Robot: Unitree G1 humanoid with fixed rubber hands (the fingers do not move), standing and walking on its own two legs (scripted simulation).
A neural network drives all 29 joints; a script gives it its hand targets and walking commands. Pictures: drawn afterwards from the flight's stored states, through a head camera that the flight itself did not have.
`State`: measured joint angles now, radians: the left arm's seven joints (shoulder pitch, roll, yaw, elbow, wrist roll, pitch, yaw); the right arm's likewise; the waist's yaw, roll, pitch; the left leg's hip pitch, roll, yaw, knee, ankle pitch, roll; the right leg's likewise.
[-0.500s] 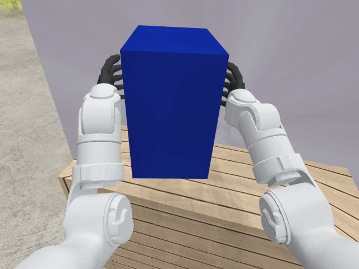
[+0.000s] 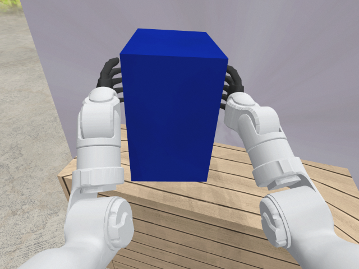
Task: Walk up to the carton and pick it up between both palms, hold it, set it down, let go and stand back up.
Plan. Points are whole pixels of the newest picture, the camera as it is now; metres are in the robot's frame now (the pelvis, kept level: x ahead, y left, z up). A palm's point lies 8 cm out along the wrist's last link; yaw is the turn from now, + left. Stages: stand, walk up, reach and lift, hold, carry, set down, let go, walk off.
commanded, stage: hold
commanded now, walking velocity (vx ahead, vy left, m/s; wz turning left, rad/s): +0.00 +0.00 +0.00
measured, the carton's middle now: (170, 102) +0.42 -0.01 +0.23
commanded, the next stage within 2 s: set down in 1.20 s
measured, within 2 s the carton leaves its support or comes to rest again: neither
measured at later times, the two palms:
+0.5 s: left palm (109, 92) +0.37 +0.11 +0.28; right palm (237, 100) +0.36 -0.14 +0.27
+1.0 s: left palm (106, 92) +0.38 +0.12 +0.28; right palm (233, 98) +0.36 -0.14 +0.27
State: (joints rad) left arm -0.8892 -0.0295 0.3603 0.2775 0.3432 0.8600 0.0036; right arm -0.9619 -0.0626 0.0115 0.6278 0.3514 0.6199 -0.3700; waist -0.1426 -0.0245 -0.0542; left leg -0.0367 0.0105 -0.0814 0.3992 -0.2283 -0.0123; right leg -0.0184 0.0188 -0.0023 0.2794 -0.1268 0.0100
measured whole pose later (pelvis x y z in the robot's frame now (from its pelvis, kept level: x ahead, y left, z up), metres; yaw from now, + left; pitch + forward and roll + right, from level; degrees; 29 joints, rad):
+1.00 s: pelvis +0.00 +0.00 +0.00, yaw +0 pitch -7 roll -2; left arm -0.91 -0.02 0.35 0.31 0.34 0.85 0.00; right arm -0.97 -0.07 0.01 0.64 0.34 0.61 -0.37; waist -0.14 -0.03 -0.07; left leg -0.05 0.01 -0.08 0.40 -0.22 -0.01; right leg -0.03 0.02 0.00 0.28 -0.13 0.01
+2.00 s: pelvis +0.00 -0.01 +0.00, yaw +3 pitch -8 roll -1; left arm -0.84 -0.08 0.28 0.38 0.37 0.51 0.05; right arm -0.79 0.04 -0.19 0.73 0.07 0.05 -0.22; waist -0.18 -0.11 0.08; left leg -0.03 0.00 -0.11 0.37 -0.20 -0.02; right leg 0.00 0.01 -0.05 0.26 -0.13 0.00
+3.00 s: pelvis +0.02 -0.01 +0.00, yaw +0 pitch -4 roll -1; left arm -0.87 -0.08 0.34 0.69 0.33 0.33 0.10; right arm -0.84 0.03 -0.31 0.92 -0.07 0.00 -0.16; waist -0.17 -0.05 0.02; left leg -0.05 0.01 -0.06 0.30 -0.19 -0.01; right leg -0.06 0.00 -0.04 0.25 -0.13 0.00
